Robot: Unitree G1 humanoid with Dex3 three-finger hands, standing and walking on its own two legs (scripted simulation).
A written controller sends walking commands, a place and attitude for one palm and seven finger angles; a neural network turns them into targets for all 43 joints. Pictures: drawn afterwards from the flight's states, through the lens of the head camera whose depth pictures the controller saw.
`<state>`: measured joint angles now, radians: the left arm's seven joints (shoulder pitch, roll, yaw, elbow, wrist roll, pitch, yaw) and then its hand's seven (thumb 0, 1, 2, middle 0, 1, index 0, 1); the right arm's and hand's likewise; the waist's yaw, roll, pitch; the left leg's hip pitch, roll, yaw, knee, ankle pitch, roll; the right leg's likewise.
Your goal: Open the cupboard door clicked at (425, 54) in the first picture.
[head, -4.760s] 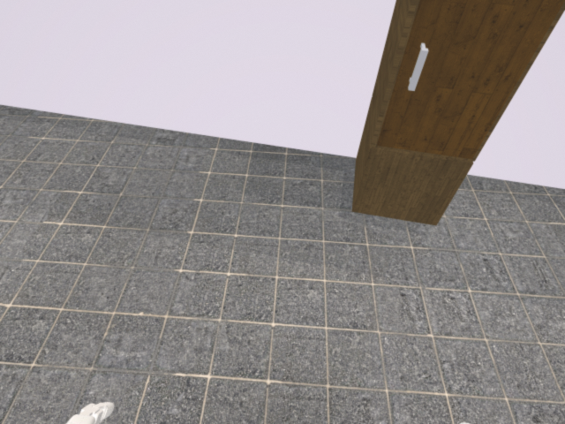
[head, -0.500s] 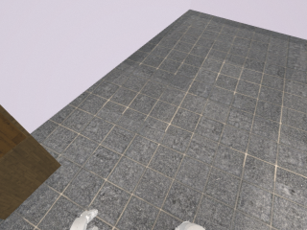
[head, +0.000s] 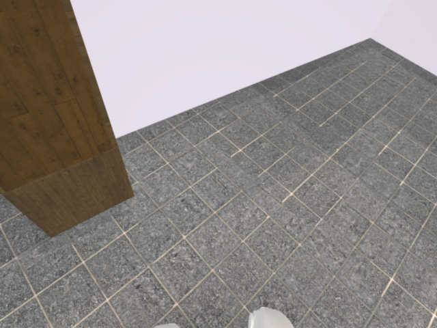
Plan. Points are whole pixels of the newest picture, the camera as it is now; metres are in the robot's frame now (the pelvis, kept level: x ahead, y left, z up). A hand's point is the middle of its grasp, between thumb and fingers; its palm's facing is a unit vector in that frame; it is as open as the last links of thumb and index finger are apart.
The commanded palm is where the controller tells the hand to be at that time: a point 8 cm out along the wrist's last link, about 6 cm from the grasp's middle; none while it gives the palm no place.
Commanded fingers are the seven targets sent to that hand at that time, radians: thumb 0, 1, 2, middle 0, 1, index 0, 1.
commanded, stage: turn to face it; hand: left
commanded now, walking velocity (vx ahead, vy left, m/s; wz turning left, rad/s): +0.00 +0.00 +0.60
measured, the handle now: out of the picture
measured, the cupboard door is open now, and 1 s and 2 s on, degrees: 0 0 0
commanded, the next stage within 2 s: take the last steps up to it in 1.00 s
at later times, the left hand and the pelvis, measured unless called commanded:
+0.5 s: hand out of the picture +0.03 +0.14 -0.13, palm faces +0.31 -0.91 -0.28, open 7.4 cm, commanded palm none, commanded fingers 0.00 0.90 0.90 -0.20 -0.30 -0.20 -0.30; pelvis -0.01 -0.07 +0.01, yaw +18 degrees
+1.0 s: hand out of the picture -0.11 +0.17 -0.17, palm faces +0.57 -0.78 -0.25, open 7.4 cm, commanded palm none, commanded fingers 0.00 0.90 0.90 -0.20 -0.30 -0.20 -0.30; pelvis -0.02 -0.03 +0.01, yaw +32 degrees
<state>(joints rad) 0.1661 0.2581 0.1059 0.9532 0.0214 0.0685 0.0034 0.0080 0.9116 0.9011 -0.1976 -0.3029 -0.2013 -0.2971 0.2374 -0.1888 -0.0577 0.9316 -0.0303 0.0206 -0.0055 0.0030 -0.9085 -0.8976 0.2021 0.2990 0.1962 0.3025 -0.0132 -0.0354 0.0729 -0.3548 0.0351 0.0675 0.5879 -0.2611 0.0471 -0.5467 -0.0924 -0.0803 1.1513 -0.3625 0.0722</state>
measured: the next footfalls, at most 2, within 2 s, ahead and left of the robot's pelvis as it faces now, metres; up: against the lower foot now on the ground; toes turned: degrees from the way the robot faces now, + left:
right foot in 0.34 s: +0.05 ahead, -0.16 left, +0.00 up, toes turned +10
left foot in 0.80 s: -0.05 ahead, +0.07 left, +0.00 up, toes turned +35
